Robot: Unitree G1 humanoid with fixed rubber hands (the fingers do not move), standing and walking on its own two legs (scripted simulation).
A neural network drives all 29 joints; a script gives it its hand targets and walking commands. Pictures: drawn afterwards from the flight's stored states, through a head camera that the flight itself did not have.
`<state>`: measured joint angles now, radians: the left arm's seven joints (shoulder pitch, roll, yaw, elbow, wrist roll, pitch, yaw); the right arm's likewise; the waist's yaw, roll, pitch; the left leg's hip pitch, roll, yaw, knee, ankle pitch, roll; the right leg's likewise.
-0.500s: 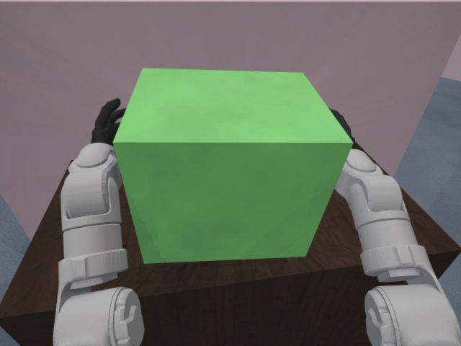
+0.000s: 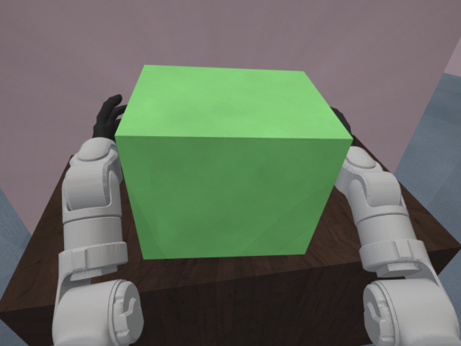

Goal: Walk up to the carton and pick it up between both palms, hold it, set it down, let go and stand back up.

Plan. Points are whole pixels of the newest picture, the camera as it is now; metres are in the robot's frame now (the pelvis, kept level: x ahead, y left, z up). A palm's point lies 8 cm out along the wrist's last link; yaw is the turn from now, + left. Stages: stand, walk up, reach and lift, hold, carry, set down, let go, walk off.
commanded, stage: hold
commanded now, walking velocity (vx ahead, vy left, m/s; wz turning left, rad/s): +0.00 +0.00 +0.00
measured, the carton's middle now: (226, 161) +0.39 +0.00 +0.18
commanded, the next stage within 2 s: none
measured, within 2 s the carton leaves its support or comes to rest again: neither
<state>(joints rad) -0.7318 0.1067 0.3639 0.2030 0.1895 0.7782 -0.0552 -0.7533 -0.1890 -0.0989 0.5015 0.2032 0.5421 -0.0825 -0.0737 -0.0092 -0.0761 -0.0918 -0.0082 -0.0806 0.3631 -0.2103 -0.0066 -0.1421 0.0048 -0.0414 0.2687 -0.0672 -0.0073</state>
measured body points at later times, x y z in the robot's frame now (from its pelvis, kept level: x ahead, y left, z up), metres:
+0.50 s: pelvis +0.00 +0.00 +0.00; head -0.05 +0.01 +0.45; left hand +0.39 +0.19 +0.23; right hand +0.38 -0.19 +0.21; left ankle +0.00 +0.12 -0.75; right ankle +0.05 -0.12 -0.75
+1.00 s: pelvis +0.00 +0.00 +0.00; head -0.05 +0.01 +0.45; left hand +0.39 +0.19 +0.24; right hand +0.38 -0.19 +0.21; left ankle +0.00 +0.12 -0.75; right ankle +0.05 -0.12 -0.75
